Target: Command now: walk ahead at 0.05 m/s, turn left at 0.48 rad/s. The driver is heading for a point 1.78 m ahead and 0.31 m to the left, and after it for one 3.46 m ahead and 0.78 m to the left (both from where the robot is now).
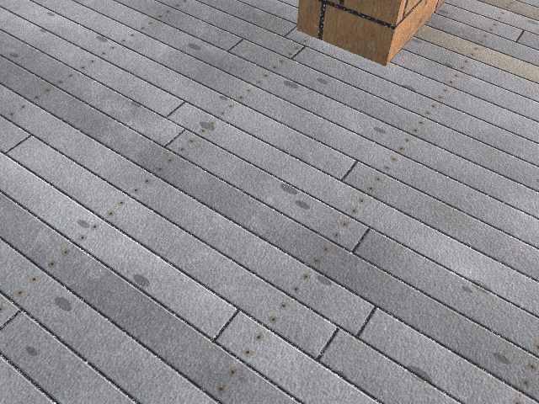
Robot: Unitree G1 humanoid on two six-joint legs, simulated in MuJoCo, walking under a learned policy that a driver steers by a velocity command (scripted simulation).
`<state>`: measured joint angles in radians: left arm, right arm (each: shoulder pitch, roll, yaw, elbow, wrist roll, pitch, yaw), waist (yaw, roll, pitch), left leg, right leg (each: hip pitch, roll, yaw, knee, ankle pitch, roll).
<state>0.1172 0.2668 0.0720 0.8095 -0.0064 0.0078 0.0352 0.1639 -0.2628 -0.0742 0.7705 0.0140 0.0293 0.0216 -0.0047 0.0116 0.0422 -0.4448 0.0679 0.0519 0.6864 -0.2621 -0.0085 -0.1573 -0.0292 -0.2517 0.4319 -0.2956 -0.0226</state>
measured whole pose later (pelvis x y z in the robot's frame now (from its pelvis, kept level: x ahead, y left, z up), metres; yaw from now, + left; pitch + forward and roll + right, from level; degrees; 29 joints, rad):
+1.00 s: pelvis +0.03 +0.01 +0.00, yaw +21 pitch -1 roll +0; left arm 0.17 0.26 0.03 0.87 0.01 -0.01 0.01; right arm 0.19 -0.24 -0.04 0.77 -0.02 0.01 -0.01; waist 0.03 -0.02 0.03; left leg -0.19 -0.01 -0.05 0.51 -0.30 0.00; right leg -0.22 -0.03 0.03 0.49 -0.25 0.05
